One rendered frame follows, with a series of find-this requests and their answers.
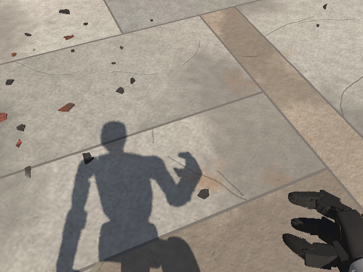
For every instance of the robot right hand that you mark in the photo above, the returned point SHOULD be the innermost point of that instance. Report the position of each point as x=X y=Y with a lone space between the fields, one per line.
x=344 y=237

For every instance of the right robot forearm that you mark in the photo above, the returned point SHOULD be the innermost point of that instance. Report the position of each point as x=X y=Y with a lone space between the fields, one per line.
x=356 y=266

